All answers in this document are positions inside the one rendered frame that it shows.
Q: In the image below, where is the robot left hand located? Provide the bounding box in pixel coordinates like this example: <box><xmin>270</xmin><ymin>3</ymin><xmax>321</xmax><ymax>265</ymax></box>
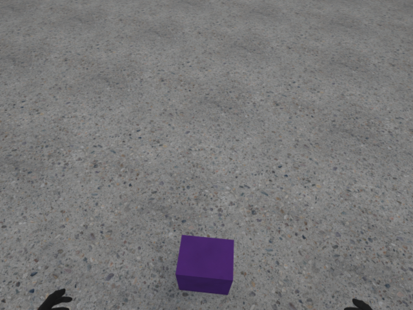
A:
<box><xmin>38</xmin><ymin>289</ymin><xmax>72</xmax><ymax>310</ymax></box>

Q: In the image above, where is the carton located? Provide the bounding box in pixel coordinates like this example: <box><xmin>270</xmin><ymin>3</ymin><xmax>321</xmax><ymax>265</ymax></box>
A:
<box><xmin>176</xmin><ymin>235</ymin><xmax>234</xmax><ymax>295</ymax></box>

